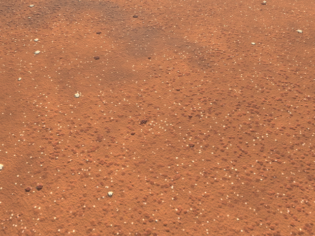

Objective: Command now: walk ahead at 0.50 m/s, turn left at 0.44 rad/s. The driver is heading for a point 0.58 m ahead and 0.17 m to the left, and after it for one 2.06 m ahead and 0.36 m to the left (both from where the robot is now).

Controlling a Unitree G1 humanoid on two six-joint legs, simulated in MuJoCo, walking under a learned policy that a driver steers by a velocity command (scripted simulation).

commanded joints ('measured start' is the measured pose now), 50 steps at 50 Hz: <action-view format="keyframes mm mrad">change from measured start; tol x32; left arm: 1 25 165 37 -29 -11 8 10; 50 -177 181 27 -159 -34 45 -26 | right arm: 1 -148 -30 5 -117 0 -13 21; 8 300 -270 -101 -79 8 5 9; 50 47 -64 -20 -300 -23 61 -22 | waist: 1 26 -70 96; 10 -176 113 -354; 30 -36 93 -46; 33 -13 -389 -380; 50 -55 -139 -91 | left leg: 1 -45 -7 42 -69 -28 19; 7 475 -169 152 -157 -204 144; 10 1101 226 -738 -402 -359 382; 17 495 63 -275 -484 32 291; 29 558 38 -358 -301 -156 164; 35 -50 -111 -117 652 -637 -50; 50 368 -85 38 -144 -219 -33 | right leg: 1 18 -313 41 -38 371 -118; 7 -14 -282 -48 544 957 -28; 9 -704 17 99 1215 -299 74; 10 -816 -32 284 1259 -298 39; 30 -352 -47 230 245 200 21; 33 320 -507 907 205 308 -255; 39 -238 -311 319 120 569 -168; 50 -188 -284 187 160 514 -157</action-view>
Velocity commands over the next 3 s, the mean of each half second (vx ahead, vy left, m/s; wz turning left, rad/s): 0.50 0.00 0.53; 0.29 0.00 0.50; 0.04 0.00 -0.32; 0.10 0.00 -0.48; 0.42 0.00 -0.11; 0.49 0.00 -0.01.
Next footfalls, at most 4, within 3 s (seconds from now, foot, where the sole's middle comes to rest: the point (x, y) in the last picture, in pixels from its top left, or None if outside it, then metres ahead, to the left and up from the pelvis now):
0.14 left None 0.26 0.13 -0.78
0.62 right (174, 218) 0.58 0.00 -0.78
1.04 left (109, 226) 0.53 0.27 -0.78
1.40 right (168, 213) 0.60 0.02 -0.78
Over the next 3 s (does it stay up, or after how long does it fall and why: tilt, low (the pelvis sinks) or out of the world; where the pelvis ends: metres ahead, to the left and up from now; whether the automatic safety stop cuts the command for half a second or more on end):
stays up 1.08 0.13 -0.01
